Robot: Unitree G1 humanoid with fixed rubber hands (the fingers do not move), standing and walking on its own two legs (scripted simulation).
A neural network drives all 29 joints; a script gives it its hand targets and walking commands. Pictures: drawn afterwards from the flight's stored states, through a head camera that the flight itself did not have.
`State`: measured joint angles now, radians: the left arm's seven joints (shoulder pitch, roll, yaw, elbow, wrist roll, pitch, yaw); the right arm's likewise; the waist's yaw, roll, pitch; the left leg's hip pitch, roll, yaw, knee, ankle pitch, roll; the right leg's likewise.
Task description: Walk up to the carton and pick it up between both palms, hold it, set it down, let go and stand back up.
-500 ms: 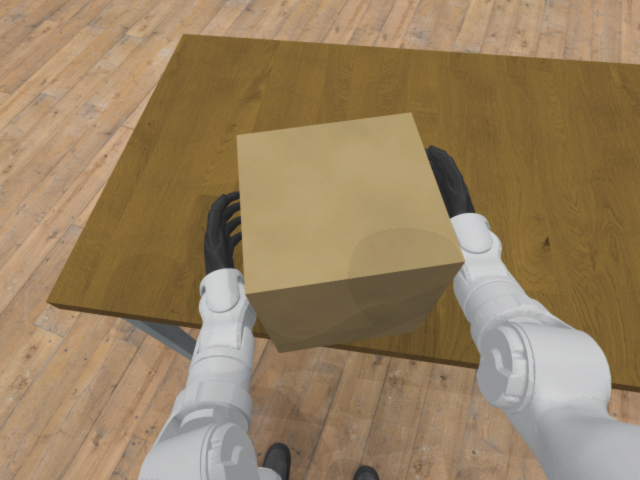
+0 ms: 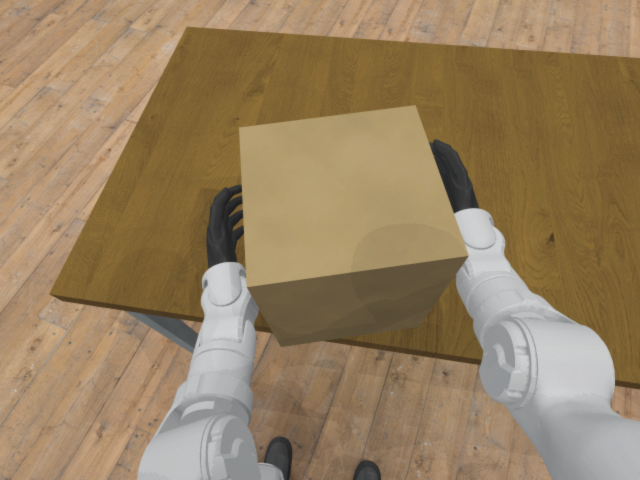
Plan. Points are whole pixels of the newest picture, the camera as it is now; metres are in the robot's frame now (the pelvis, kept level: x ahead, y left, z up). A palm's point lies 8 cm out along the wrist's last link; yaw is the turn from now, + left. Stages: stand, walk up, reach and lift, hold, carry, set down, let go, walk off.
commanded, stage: reach and lift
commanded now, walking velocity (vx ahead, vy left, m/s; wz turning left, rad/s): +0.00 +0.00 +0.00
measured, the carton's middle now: (340, 239) +0.40 +0.06 -0.01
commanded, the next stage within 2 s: none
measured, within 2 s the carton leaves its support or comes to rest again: leaves its support in 0.78 s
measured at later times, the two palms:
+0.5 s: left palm (223, 257) +0.34 +0.20 +0.01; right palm (453, 198) +0.46 -0.07 +0.03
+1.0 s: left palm (219, 271) +0.32 +0.20 +0.00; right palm (455, 208) +0.44 -0.07 +0.04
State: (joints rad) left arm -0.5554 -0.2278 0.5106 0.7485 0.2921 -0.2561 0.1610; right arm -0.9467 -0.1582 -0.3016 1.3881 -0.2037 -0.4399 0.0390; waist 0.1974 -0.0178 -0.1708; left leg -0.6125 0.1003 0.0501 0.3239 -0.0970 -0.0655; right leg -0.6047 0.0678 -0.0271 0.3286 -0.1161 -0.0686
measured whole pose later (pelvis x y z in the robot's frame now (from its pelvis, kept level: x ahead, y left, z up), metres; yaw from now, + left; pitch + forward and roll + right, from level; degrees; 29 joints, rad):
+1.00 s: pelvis -0.03 +0.00 -0.01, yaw +2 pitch +26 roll -1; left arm -0.55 -0.20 0.43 0.78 0.21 -0.29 0.20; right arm -1.00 -0.20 -0.17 1.52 -0.17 -0.56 -0.04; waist 0.16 -0.04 -0.26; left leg -0.77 0.10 0.02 0.39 -0.07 -0.07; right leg -0.74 0.06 -0.08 0.39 -0.10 -0.08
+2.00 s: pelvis -0.03 +0.01 +0.01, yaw +5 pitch -1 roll +0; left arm -0.56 -0.09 0.32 0.52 0.23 0.33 0.10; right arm -0.80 -0.06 -0.21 1.07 0.01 0.04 -0.08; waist 0.03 -0.09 -0.08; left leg -0.20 0.05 0.00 0.32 -0.10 -0.04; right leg -0.17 0.01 -0.09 0.34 -0.16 -0.04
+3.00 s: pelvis -0.01 +0.05 +0.01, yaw +4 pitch -6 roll -1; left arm -0.49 -0.04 0.21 0.14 0.23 0.61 0.04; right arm -0.61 -0.07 -0.02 0.52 0.18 0.32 -0.20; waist -0.09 -0.04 -0.01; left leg -0.09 0.01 0.01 0.37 -0.17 0.01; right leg -0.03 -0.01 -0.05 0.31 -0.18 0.01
